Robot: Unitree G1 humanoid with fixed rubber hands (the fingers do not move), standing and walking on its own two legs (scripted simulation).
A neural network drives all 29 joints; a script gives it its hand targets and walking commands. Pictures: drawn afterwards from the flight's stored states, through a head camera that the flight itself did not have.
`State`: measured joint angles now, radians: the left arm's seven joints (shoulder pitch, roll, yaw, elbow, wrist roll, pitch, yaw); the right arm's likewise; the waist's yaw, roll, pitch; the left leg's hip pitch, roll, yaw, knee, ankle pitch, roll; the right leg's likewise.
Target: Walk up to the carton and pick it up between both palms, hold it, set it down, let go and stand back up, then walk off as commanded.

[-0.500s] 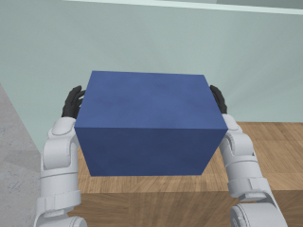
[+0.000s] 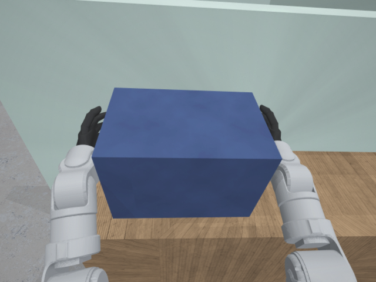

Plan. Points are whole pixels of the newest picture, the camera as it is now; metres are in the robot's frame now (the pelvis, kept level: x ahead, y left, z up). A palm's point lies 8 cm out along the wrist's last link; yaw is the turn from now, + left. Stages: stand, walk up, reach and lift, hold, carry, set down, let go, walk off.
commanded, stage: hold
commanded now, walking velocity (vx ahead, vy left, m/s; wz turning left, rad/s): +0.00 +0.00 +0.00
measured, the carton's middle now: (183, 154) +0.33 +0.00 +0.16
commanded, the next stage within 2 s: none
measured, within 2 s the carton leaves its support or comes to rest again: neither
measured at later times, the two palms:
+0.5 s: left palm (89, 147) +0.34 +0.18 +0.17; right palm (269, 142) +0.36 -0.19 +0.17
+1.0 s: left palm (89, 145) +0.34 +0.18 +0.17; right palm (269, 141) +0.36 -0.18 +0.17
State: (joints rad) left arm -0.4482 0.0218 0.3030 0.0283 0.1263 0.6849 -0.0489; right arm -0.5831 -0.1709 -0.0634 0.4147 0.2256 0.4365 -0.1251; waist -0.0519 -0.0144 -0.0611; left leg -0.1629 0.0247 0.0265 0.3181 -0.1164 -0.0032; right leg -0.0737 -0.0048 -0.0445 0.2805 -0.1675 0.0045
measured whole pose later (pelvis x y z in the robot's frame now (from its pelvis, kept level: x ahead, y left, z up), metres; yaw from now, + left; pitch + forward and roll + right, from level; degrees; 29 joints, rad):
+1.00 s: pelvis +0.00 +0.00 +0.00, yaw +0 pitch -2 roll -1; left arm -0.45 0.02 0.30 0.04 0.12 0.68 -0.05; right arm -0.59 -0.17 -0.06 0.42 0.22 0.43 -0.12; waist -0.05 -0.02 -0.06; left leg -0.16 0.02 0.03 0.32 -0.12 0.00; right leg -0.08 -0.01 -0.04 0.28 -0.17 0.01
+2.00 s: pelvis +0.00 +0.00 +0.00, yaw +0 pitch -2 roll -1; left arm -0.45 0.02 0.30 0.04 0.13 0.68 -0.05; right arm -0.58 -0.17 -0.06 0.42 0.23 0.43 -0.12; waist -0.06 -0.01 -0.06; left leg -0.16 0.02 0.03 0.32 -0.12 0.00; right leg -0.07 -0.01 -0.04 0.28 -0.17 0.01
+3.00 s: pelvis +0.00 +0.00 +0.00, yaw +0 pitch -2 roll -1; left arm -0.46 0.02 0.31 0.05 0.13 0.68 -0.05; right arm -0.59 -0.17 -0.06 0.44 0.22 0.43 -0.12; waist -0.06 -0.01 -0.07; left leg -0.16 0.02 0.03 0.31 -0.11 0.00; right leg -0.08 -0.01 -0.04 0.28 -0.17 0.01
